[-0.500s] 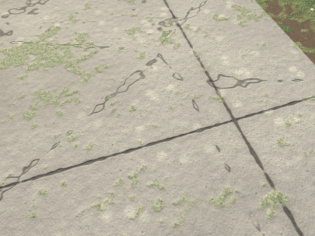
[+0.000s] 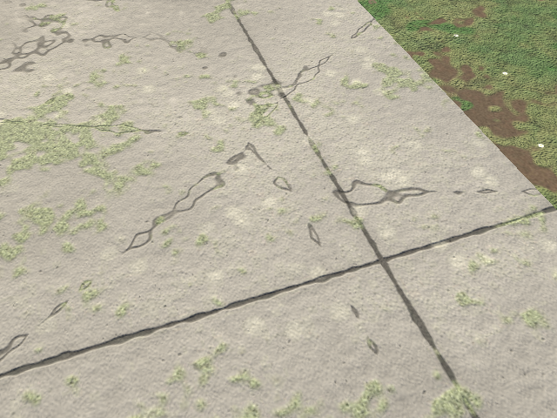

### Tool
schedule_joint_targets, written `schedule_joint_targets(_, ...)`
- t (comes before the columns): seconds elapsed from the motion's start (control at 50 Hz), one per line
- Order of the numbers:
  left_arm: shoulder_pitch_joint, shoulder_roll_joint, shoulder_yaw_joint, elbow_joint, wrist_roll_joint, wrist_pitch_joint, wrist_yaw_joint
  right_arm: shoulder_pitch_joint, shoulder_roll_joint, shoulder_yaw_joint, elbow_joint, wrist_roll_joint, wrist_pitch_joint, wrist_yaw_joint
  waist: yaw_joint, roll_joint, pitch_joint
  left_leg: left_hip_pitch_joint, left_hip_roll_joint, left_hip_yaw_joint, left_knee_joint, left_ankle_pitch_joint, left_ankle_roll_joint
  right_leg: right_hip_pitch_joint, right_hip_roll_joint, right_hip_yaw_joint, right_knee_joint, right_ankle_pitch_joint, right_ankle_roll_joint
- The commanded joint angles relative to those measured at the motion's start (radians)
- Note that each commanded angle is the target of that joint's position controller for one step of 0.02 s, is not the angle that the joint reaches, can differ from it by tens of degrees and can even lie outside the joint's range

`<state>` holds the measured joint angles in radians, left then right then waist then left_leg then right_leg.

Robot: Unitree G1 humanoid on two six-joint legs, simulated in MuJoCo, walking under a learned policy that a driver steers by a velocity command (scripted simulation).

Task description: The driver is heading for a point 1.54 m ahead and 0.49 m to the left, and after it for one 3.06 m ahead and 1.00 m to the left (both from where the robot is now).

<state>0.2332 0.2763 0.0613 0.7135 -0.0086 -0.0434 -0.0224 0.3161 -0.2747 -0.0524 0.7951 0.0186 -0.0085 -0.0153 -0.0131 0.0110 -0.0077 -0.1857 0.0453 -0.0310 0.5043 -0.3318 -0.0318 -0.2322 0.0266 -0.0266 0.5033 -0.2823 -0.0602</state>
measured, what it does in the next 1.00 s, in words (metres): steps on the spot: left foot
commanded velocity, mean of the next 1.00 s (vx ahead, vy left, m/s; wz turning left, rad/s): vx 0.06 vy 0.00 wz -0.01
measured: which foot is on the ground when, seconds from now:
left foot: down 0.00-0.00, up 0.02-0.32, down 0.34-1.00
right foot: down 0.00-1.00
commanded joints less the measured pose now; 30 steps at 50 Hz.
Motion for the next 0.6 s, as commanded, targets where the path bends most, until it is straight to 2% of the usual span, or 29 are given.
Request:
schedule_joint_targets(0.02,0.106,0.184,0.048,-0.035,0.011,-0.005,0.012,-0.128,-0.026,0.006,-0.132,-0.032,-0.032,-0.001,0.052,-0.218,-0.061,-0.329,-0.053,0.058,0.227,-0.018,0.017,0.327,-0.241,0.357,-0.170,0.252,-0.096)
schedule_joint_targets(0.04,0.149,0.189,0.050,-0.031,0.016,-0.005,0.010,-0.159,-0.083,-0.004,-0.149,-0.024,-0.037,-0.008,0.092,-0.270,-0.038,-0.420,-0.049,0.023,0.391,-0.267,-0.013,0.290,-0.380,0.538,-0.227,0.342,-0.231)
schedule_joint_targets(0.06,0.134,0.157,0.036,-0.028,0.015,-0.013,0.012,-0.143,-0.130,-0.023,-0.141,-0.010,-0.036,-0.008,0.070,-0.181,0.007,-0.489,-0.016,-0.015,0.535,-0.298,-0.016,0.292,-0.397,0.527,-0.216,0.424,-0.266)
schedule_joint_targets(0.08,0.114,0.142,0.031,-0.026,0.011,-0.018,0.013,-0.125,-0.131,-0.026,-0.122,-0.008,-0.033,-0.004,0.054,-0.135,0.007,-0.509,0.000,-0.024,0.585,-0.259,-0.009,0.298,-0.363,0.444,-0.199,0.505,-0.240)
schedule_joint_targets(0.1,0.083,0.144,0.030,-0.026,0.005,-0.019,0.016,-0.117,-0.120,-0.026,-0.109,-0.011,-0.029,-0.002,0.041,-0.104,0.008,-0.517,0.017,-0.021,0.569,-0.193,-0.003,0.298,-0.329,0.368,-0.198,0.566,-0.206)
schedule_joint_targets(0.12,0.054,0.128,0.023,-0.026,0.001,-0.016,0.022,-0.128,-0.108,-0.025,-0.105,-0.014,-0.026,0.000,0.033,-0.093,0.014,-0.498,0.035,-0.025,0.521,-0.121,-0.002,0.285,-0.301,0.306,-0.201,0.644,-0.175)
schedule_joint_targets(0.16,0.029,0.096,0.010,-0.017,0.012,-0.005,0.035,-0.131,-0.055,-0.010,-0.093,-0.013,-0.024,0.009,0.016,-0.107,-0.008,-0.375,0.023,0.005,0.394,-0.009,-0.014,0.222,-0.226,0.184,-0.198,0.745,-0.139)
schedule_joint_targets(0.2,0.014,0.106,0.010,-0.009,0.016,0.007,0.045,-0.159,-0.027,0.003,-0.095,-0.014,-0.023,0.014,0.017,-0.128,-0.028,-0.256,0.001,0.035,0.246,0.062,-0.020,0.175,-0.186,0.112,-0.184,0.792,-0.125)
schedule_joint_targets(0.26,0.038,0.138,0.018,0.016,0.010,0.021,0.046,-0.202,-0.058,-0.002,-0.107,-0.009,-0.015,0.013,0.034,-0.141,-0.040,-0.166,-0.025,0.054,0.132,0.134,-0.010,0.158,-0.211,0.129,-0.167,0.799,-0.134)
schedule_joint_targets(0.3,0.013,0.125,0.013,0.026,-0.003,0.023,0.044,-0.202,-0.067,-0.006,-0.105,-0.013,-0.013,0.013,0.013,-0.124,-0.028,-0.101,-0.031,0.055,0.020,0.212,0.020,0.136,-0.214,0.142,-0.139,0.712,-0.118)
schedule_joint_targets(0.32,0.015,0.117,0.010,0.037,-0.009,0.021,0.041,-0.190,-0.074,-0.009,-0.099,-0.023,-0.015,0.011,-0.004,-0.100,-0.027,-0.030,-0.033,0.051,-0.077,0.327,0.041,0.114,-0.197,0.142,-0.121,0.637,-0.092)
schedule_joint_targets(0.34,0.042,0.102,0.006,0.050,0.003,0.013,0.038,-0.174,-0.111,-0.019,-0.096,-0.033,-0.017,0.003,-0.004,-0.057,-0.046,0.066,0.007,-0.002,-0.106,0.524,0.064,0.087,-0.159,0.131,-0.090,0.546,-0.050)
schedule_joint_targets(0.36,0.092,0.091,0.002,0.054,0.032,0.001,0.035,-0.156,-0.180,-0.033,-0.102,-0.037,-0.016,-0.007,0.028,0.031,-0.100,0.190,0.096,-0.077,-0.031,0.804,0.107,0.027,-0.097,0.097,-0.042,0.353,0.001)
schedule_joint_targets(0.38,0.166,0.052,-0.007,0.079,0.034,0.003,0.038,-0.165,-0.132,-0.022,-0.089,-0.037,-0.009,-0.008,0.057,0.112,-0.158,0.248,0.149,-0.128,0.014,0.816,0.196,-0.014,-0.068,0.080,-0.042,0.141,0.047)
schedule_joint_targets(0.4,0.126,0.067,-0.009,0.084,0.031,0.011,0.041,-0.199,-0.085,-0.012,-0.096,-0.023,-0.004,-0.002,0.036,0.100,-0.120,0.205,0.145,-0.147,0.004,0.742,0.215,-0.019,-0.062,0.072,-0.050,0.054,0.070)
schedule_joint_targets(0.42,0.091,0.075,-0.006,0.077,0.025,0.023,0.045,-0.226,-0.070,-0.008,-0.092,-0.019,-0.002,0.004,0.034,0.094,-0.092,0.164,0.121,-0.138,-0.002,0.651,0.200,-0.023,-0.058,0.068,-0.062,0.060,0.075)
schedule_joint_targets(0.46,0.080,0.096,0.001,0.086,0.020,0.047,0.052,-0.253,-0.078,-0.010,-0.091,-0.020,-0.011,0.016,0.031,0.052,-0.058,0.096,0.078,-0.098,0.007,0.597,0.167,0.005,-0.052,0.067,-0.073,0.127,0.065)
schedule_joint_targets(0.5,0.084,0.096,0.002,0.094,0.020,0.064,0.055,-0.253,-0.084,-0.011,-0.074,-0.021,-0.023,0.025,0.035,0.042,-0.062,0.066,0.060,-0.075,0.013,0.598,0.147,0.055,-0.059,0.072,-0.077,0.177,0.058)
schedule_joint_targets(0.6,0.072,0.086,0.003,0.126,0.018,0.075,0.058,-0.262,-0.079,-0.010,-0.028,-0.021,-0.027,0.024,0.032,0.014,-0.066,0.058,0.047,-0.060,0.019,0.588,0.142,0.093,-0.066,0.072,-0.078,0.217,0.055)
